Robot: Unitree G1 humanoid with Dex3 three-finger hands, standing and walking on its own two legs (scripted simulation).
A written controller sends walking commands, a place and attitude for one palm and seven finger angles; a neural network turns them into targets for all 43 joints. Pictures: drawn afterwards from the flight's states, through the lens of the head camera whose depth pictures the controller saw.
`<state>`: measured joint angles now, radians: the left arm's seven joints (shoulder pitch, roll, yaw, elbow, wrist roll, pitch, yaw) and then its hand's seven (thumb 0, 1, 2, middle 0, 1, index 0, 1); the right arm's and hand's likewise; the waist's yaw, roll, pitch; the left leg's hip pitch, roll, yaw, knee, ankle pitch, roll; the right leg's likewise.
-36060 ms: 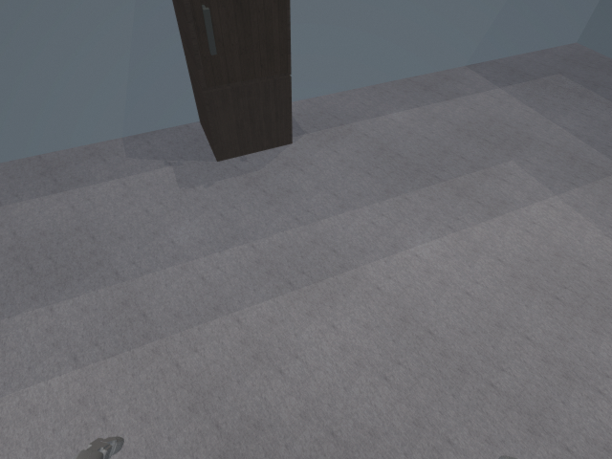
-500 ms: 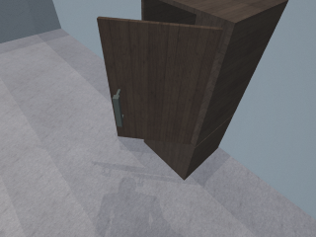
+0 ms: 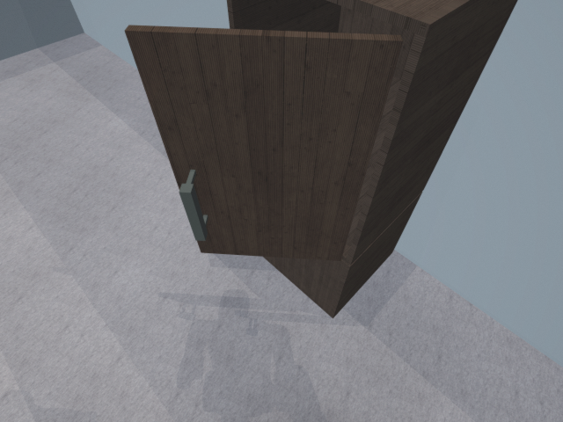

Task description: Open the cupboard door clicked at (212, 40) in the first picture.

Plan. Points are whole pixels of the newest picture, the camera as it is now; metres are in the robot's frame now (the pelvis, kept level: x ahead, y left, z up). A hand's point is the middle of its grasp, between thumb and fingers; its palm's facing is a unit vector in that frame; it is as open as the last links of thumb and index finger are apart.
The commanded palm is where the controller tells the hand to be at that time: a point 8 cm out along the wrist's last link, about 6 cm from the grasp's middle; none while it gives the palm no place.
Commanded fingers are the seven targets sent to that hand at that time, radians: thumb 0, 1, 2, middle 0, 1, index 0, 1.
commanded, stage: come to a stop and stand still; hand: left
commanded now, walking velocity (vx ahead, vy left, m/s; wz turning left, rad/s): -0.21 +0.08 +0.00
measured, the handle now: (197, 206) +0.54 +0.20 -0.09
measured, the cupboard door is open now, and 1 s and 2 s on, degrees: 41 41 41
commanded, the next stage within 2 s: look again from close up in 1.74 s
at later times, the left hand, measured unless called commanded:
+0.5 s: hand out of the picture -0.03 +0.20 -0.16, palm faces +0.01 -0.96 -0.28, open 7.3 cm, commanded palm none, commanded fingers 0.00 0.90 0.90 -0.20 -0.30 -0.20 -0.30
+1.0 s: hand out of the picture -0.06 +0.14 -0.16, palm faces +0.00 -0.97 -0.23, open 7.3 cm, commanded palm none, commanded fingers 0.00 0.90 0.90 -0.20 -0.30 -0.20 -0.30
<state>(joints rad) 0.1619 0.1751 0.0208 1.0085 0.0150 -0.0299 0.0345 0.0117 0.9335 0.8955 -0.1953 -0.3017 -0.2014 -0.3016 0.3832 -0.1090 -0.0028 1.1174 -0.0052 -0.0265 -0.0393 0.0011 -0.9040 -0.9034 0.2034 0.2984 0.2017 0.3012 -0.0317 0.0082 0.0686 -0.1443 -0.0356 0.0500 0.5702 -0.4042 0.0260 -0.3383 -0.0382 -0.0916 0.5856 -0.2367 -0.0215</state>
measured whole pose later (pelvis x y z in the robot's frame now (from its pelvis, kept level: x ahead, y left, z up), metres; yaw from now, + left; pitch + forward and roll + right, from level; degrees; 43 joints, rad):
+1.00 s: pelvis -0.08 -0.04 +0.01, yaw +0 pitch -1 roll +1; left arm 0.27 0.16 -0.01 1.06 0.01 0.00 0.03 0.01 0.92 0.89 -0.20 -0.30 -0.21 -0.30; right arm 0.38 -0.18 0.00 1.11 -0.03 0.00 -0.01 0.00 -0.91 -0.90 0.20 0.30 0.20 0.30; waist -0.02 0.02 0.03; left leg -0.23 0.02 0.08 0.46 -0.22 0.00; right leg -0.27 0.00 -0.02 0.52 -0.23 -0.03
